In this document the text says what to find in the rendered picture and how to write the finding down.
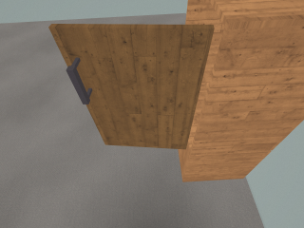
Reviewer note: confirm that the cupboard door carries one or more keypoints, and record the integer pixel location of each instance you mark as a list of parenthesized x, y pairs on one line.
[(145, 78)]

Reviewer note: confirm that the handle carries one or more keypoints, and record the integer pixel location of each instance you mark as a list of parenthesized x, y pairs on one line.
[(76, 80)]

